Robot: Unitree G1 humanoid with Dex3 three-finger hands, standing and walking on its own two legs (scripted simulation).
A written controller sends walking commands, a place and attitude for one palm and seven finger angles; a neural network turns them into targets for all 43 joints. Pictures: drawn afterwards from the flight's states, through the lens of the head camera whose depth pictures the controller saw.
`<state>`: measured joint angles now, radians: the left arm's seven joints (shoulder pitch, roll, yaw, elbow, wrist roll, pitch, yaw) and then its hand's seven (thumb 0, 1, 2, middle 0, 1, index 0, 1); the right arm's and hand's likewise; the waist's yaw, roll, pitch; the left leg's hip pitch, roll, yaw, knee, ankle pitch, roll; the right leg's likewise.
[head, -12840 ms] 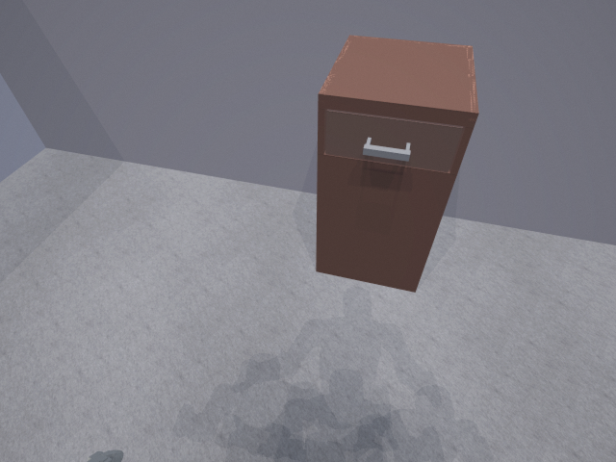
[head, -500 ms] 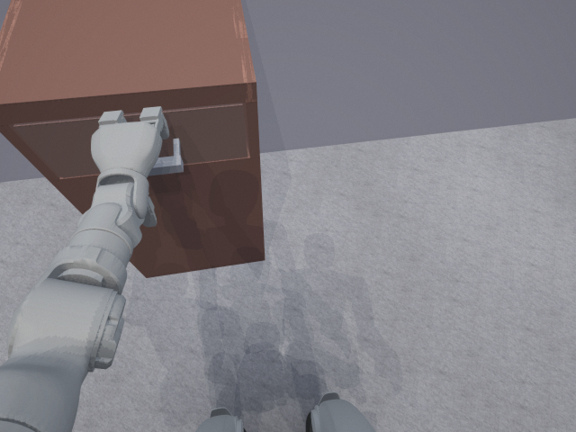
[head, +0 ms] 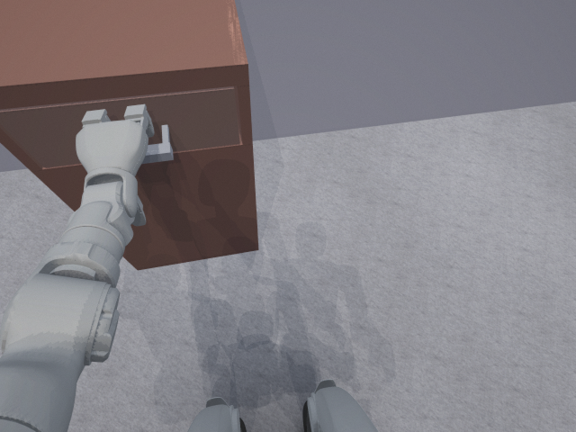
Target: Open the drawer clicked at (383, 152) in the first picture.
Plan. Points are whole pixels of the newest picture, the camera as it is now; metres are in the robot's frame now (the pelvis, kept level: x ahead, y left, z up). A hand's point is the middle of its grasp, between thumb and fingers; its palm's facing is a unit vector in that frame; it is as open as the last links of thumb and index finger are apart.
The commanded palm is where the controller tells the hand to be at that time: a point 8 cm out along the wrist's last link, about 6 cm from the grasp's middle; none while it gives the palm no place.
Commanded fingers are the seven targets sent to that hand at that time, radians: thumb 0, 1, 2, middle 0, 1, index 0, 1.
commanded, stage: lower the fingers behind the handle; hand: left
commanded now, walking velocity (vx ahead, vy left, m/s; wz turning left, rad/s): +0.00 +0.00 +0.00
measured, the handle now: (133, 145) +0.58 +0.19 -0.04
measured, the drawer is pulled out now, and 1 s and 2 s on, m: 0.00 0.00 0.00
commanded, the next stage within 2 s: close the thumb around the handle in 1.28 s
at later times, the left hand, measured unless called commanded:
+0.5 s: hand (134, 177) +0.52 +0.19 -0.04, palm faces -0.07 -0.03 -1.00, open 13.8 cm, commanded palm +0.51 +0.17 +0.01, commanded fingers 0.00 -0.50 0.30 -0.30 -1.20 -0.30 -1.20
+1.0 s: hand (142, 182) +0.52 +0.18 -0.06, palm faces -0.05 -0.01 -1.00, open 13.8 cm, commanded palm +0.51 +0.17 -0.01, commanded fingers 0.00 -0.50 0.30 -0.30 -1.20 -0.30 -1.20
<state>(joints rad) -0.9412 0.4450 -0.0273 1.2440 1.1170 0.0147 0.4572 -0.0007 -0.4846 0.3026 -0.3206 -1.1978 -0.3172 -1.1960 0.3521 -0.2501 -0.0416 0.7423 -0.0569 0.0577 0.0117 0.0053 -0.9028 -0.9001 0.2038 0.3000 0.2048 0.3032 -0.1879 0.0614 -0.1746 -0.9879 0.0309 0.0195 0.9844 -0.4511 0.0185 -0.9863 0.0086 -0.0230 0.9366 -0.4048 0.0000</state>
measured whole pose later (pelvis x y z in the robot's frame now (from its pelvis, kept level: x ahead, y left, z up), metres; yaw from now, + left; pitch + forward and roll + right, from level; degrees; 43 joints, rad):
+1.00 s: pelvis -0.01 +0.00 -0.04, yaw +0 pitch +31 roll -3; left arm -0.99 0.47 -0.03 1.24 1.13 0.05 0.48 0.00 -0.48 0.30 -0.30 -1.20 -0.32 -1.20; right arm 0.33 -0.25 -0.03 0.74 -0.07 0.04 0.02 0.00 -0.90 -0.90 0.20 0.30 0.20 0.30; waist -0.21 0.08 -0.19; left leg -1.22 0.04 0.00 1.20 -0.52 0.02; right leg -1.21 0.01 -0.04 1.14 -0.47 0.00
